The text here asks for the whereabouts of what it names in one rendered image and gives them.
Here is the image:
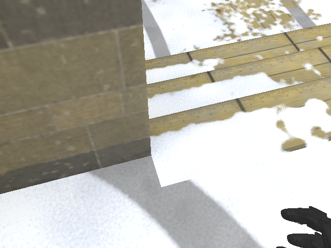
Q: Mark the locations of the stairs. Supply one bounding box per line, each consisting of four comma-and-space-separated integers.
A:
145, 23, 331, 119

